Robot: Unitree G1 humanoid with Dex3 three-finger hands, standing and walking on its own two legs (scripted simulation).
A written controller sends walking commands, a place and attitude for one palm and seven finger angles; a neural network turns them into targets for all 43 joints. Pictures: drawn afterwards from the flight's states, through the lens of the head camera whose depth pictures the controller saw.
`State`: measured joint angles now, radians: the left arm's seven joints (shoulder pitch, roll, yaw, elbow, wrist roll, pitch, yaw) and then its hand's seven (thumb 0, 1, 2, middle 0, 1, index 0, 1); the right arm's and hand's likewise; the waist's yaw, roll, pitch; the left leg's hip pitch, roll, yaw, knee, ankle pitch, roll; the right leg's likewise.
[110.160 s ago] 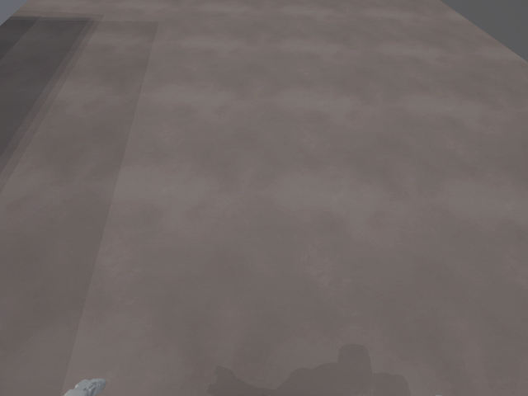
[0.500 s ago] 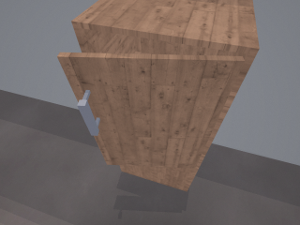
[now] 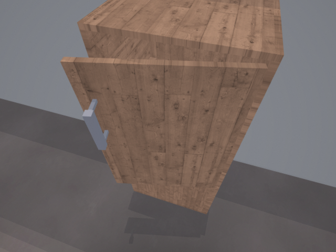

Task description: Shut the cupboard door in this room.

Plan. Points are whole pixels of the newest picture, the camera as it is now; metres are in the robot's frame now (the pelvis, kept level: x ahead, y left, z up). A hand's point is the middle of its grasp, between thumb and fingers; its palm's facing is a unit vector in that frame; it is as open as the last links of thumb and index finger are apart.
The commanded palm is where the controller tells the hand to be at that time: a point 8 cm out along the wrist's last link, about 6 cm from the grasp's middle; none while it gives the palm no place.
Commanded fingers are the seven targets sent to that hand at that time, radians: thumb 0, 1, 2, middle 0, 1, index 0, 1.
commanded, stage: raise the hand and make a fist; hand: left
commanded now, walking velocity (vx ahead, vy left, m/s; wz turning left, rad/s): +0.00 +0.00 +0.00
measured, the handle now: (98, 125) +0.39 +0.21 +0.07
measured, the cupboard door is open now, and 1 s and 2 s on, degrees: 15 15 15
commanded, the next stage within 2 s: bring the fist close to the handle in 1.90 s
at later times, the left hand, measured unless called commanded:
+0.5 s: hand out of the picture +0.11 +0.18 -0.04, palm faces +0.09 -0.99 -0.04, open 5.7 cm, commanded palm +0.11 +0.23 -0.02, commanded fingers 0.00 0.90 0.90 -0.68 -0.82 -0.68 -0.82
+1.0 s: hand (73, 230) +0.16 +0.21 +0.01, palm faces +0.01 -1.00 -0.05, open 3.5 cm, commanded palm +0.13 +0.26 +0.03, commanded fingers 0.00 0.90 0.90 -1.13 -1.32 -1.13 -1.32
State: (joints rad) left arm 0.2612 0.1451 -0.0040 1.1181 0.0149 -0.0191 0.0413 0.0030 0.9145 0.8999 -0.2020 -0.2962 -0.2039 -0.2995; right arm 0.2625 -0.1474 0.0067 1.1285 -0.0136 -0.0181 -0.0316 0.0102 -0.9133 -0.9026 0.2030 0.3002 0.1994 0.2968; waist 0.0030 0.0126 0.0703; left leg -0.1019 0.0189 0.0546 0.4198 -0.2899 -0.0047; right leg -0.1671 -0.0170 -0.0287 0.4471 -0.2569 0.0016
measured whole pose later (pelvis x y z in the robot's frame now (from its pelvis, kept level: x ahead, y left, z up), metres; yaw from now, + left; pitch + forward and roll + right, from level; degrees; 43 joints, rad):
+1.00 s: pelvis -0.04 +0.03 -0.06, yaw +4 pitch +9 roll -2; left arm 0.43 0.24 0.13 -0.20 -0.26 -0.26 -0.25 0.01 0.90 0.90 -0.96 -1.13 -0.96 -1.13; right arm 0.30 -0.26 0.01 0.50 0.02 -0.25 -0.06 0.02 -0.90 -0.90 0.21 0.30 0.20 0.30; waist 0.01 0.03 -0.08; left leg -0.67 -0.01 -0.01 1.01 -0.50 0.03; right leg -0.67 -0.03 -0.04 0.95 -0.43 0.03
